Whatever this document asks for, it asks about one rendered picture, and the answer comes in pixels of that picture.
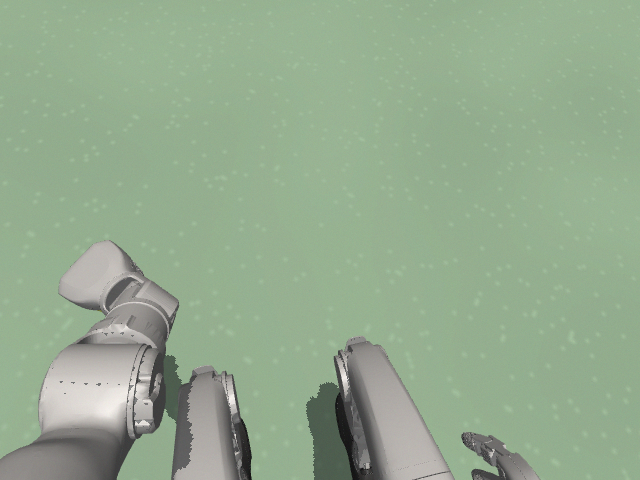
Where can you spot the right robot hand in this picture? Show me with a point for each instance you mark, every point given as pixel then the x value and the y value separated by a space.
pixel 510 466

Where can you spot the left robot arm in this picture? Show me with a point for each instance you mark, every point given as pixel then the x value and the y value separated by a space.
pixel 103 391

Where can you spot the left robot hand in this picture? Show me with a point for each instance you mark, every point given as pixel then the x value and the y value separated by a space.
pixel 84 281

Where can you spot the right robot foot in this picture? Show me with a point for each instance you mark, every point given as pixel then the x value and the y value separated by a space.
pixel 347 438

